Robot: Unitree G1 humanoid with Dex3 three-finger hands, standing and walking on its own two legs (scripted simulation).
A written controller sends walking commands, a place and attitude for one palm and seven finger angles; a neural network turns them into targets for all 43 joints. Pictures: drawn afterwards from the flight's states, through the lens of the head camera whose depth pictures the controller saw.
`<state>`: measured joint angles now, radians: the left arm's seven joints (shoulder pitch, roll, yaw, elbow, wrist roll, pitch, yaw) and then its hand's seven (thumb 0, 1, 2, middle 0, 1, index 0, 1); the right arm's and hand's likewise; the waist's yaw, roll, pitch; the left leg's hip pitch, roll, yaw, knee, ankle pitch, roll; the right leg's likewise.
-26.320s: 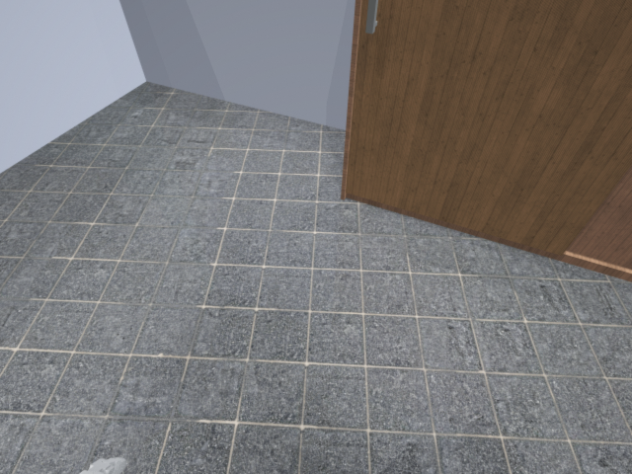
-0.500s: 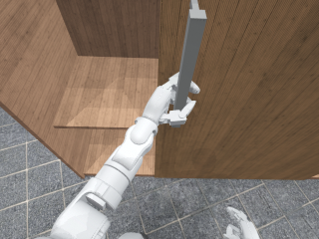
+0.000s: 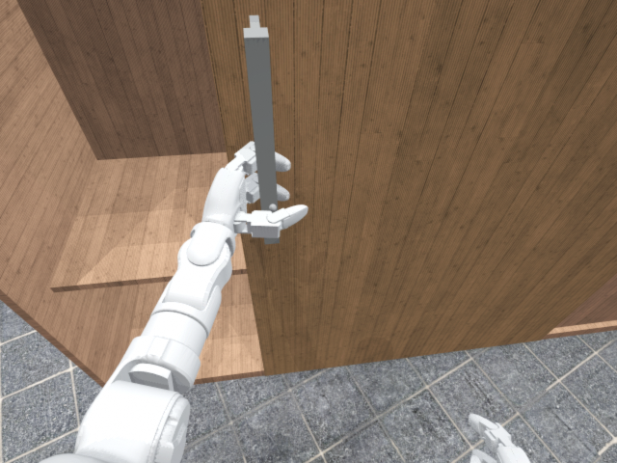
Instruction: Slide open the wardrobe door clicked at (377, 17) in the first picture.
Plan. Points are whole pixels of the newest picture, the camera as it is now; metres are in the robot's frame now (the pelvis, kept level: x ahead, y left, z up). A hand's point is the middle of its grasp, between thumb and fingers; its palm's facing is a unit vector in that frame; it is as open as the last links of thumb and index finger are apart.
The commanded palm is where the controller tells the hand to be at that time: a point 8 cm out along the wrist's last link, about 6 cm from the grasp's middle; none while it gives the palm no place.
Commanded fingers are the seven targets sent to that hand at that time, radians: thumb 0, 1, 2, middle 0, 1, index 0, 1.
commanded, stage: loosen the grip on the handle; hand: left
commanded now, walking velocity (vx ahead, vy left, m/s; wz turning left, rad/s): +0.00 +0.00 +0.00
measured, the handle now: (264, 149) +0.46 +0.06 +0.18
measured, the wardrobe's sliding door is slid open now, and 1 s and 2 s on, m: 0.44 0.44 0.44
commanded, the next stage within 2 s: slip the hand off the handle in 0.34 s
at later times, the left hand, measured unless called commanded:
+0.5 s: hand (274, 211) +0.41 +0.05 +0.12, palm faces -0.20 -0.97 -0.12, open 14.6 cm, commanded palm +0.39 +0.11 +0.13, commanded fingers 0.00 -0.55 0.20 -0.25 -1.15 -0.25 -1.15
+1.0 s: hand (225, 215) +0.40 +0.12 +0.12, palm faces -0.15 -0.98 -0.14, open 14.7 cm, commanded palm +0.38 +0.16 +0.13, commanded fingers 0.00 -0.55 0.20 -0.25 -1.15 -0.25 -1.15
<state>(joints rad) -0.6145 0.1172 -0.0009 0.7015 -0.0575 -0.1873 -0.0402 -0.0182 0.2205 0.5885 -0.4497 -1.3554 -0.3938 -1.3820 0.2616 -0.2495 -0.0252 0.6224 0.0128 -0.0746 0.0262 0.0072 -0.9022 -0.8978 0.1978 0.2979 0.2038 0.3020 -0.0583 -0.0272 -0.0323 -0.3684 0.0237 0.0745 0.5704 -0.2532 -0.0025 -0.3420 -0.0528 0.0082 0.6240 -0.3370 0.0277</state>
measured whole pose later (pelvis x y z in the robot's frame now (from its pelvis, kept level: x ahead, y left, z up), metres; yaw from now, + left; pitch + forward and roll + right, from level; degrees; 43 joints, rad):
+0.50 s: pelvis -0.02 -0.01 +0.00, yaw +0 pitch +5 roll +0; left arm -0.65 0.19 0.04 0.77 -0.07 -0.28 -0.08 -0.01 -0.54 0.20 -0.30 -1.17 -0.26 -1.17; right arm 0.37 -0.25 -0.02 0.70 0.03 -0.10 0.01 0.01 -0.90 -0.90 0.20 0.30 0.20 0.30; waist -0.09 0.01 -0.04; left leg -0.47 0.06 0.06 0.62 -0.25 -0.01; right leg -0.43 -0.02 0.00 0.65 -0.32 0.01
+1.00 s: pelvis +0.01 +0.00 +0.00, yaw +0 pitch +5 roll +0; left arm -0.46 0.25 0.07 0.56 -0.11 -0.20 -0.17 -0.01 -0.55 0.20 -0.29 -1.15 -0.25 -1.15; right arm 0.29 -0.25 0.00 0.61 0.04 -0.06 -0.02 0.01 -0.90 -0.90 0.20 0.30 0.20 0.30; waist -0.04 0.01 -0.06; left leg -0.41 0.05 0.05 0.62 -0.29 -0.01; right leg -0.36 -0.03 -0.01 0.63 -0.35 0.01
